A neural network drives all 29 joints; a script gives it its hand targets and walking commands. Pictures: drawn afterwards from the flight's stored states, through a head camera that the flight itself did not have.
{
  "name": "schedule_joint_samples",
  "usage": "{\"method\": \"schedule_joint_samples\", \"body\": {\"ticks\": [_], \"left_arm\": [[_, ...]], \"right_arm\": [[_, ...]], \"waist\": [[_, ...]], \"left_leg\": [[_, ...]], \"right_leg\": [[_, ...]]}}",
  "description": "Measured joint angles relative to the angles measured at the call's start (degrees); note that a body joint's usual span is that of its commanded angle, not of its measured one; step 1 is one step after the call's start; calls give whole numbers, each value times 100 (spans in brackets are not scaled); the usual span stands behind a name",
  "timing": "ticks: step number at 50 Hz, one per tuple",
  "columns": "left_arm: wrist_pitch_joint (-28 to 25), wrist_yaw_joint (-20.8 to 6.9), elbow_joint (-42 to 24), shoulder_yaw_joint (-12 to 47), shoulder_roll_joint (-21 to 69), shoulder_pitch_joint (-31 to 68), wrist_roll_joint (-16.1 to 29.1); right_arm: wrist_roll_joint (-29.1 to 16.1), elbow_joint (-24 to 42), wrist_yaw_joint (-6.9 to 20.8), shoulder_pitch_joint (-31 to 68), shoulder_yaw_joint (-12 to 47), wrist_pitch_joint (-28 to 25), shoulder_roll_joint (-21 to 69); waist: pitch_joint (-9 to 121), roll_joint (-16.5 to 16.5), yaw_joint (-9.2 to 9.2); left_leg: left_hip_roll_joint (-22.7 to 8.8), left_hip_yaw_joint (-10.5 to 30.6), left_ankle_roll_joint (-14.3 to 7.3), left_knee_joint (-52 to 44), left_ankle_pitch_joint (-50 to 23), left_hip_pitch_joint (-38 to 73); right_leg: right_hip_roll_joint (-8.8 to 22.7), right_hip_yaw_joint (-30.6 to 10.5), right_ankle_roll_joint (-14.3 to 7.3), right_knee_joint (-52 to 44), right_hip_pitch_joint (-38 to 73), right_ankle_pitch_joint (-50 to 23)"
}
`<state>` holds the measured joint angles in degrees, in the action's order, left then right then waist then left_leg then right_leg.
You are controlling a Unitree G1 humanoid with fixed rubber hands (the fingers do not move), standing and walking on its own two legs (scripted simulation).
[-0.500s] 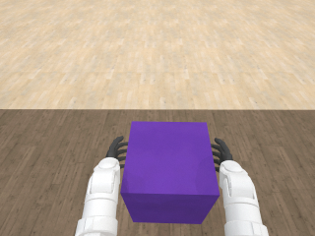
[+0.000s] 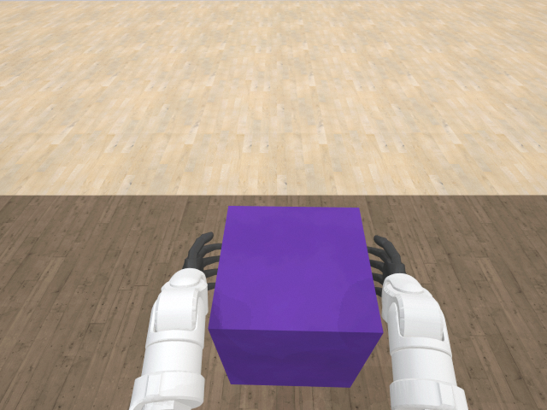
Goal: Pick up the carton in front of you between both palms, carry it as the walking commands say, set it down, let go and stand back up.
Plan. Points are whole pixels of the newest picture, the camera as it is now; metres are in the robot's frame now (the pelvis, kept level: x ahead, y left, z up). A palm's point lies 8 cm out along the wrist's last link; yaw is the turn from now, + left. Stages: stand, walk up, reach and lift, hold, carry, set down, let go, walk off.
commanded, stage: hold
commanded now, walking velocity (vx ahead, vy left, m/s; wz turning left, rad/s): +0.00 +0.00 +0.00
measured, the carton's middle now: (291, 300) +0.30 +0.00 -0.02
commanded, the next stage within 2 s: carry in 0.54 s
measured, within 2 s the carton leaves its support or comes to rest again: neither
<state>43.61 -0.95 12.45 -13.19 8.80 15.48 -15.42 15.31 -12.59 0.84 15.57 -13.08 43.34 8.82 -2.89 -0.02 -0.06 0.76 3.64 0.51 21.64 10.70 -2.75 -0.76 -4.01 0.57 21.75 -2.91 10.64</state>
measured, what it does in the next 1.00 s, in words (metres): walks ahead: right foot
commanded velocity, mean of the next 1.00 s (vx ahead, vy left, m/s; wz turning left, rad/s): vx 0.25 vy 0.00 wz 0.00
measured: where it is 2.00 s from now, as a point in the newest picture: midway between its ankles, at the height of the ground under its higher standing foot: (272, 292)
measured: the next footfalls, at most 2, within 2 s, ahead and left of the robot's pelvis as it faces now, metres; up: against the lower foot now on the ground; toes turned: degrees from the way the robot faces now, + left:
right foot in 0.94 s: +0.15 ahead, -0.10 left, +0.00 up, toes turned -8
left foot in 1.26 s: +0.43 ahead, +0.13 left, +0.00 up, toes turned +12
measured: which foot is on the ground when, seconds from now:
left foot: down 0.00-0.96, up 0.98-1.00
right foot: down 0.00-0.80, up 0.82-0.92, down 0.94-1.00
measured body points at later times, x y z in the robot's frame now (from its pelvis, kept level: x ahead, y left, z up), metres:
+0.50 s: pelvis +0.01 +0.00 +0.00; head -0.03 +0.00 +0.45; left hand +0.31 +0.15 +0.04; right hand +0.31 -0.15 +0.04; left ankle +0.02 +0.13 -0.74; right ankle +0.03 -0.13 -0.74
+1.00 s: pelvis +0.14 +0.01 -0.02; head +0.12 +0.00 +0.43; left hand +0.42 +0.15 +0.06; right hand +0.41 -0.15 +0.06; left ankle +0.03 +0.12 -0.73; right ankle +0.11 -0.09 -0.75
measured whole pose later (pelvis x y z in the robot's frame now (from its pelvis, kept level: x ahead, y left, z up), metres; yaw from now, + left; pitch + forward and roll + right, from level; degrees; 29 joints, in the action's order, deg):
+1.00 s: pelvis +0.14 +0.01 -0.02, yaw +0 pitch +6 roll -2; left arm 64.8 4.2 -13.3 -6.1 8.1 9.4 -5.9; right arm 6.2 17.4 -5.4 6.6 -6.9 65.8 7.4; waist 10.2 -2.5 -0.3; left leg -3.7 -2.1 0.4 40.4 26.5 -15.2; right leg 0.1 9.6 -1.8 30.0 -17.4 16.5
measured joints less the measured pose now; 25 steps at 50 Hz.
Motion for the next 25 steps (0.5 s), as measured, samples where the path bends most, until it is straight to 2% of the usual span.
{"method": "schedule_joint_samples", "body": {"ticks": [10, 25], "left_arm": [[-51, -23, 114, -129, 37, 145, -54], [33, -27, -117, 113, -22, -104, -40]], "right_arm": [[53, -97, 14, 138, -125, -41, 36], [21, 126, 14, -109, 109, 38, -23]], "waist": [[9, -7, 1], [43, 4, 14]], "left_leg": [[3, 15, 5, 22, 5, -25], [-13, 11, 7, -149, -1, 118]], "right_leg": [[1, 12, -2, 27, -23, 13], [-4, 4, -8, -148, 118, 0]]}}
